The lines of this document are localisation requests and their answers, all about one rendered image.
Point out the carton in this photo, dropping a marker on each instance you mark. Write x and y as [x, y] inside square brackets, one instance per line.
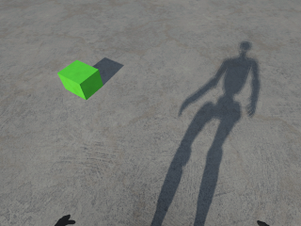
[81, 79]

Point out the robot left hand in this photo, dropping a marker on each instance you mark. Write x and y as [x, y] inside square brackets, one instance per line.
[65, 221]

